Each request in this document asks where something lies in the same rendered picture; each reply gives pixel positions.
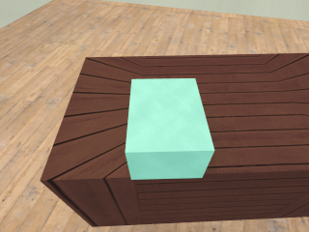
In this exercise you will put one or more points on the carton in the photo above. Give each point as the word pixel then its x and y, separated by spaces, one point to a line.
pixel 167 135

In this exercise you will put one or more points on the pedestal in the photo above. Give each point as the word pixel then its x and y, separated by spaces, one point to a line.
pixel 257 110

